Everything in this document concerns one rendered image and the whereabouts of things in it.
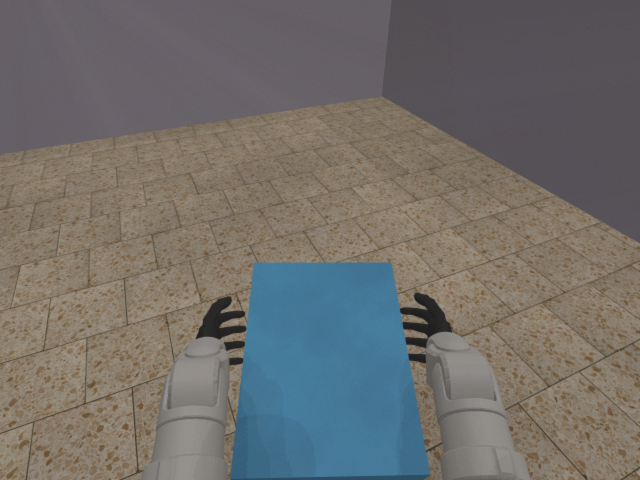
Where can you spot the robot left forearm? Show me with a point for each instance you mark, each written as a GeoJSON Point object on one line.
{"type": "Point", "coordinates": [192, 418]}

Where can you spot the robot right hand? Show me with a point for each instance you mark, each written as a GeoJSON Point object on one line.
{"type": "Point", "coordinates": [435, 318]}

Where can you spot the carton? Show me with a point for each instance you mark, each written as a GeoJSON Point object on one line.
{"type": "Point", "coordinates": [326, 388]}

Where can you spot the robot right forearm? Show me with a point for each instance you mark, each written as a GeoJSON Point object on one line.
{"type": "Point", "coordinates": [476, 438]}

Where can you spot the robot left hand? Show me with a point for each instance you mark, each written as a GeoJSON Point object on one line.
{"type": "Point", "coordinates": [214, 318]}

